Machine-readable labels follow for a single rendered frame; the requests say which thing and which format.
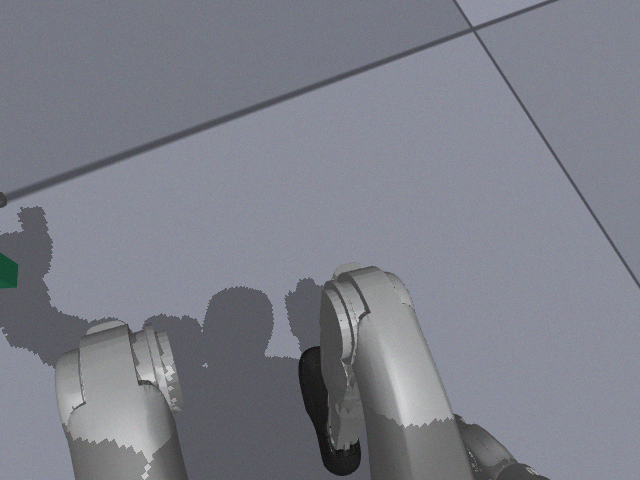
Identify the right robot foot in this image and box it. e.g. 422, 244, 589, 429
298, 346, 361, 476

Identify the right robot hand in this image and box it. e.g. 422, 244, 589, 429
453, 413, 518, 480

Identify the carton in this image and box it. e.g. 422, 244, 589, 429
0, 253, 18, 289

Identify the right robot arm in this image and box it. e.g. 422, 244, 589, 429
496, 463, 550, 480

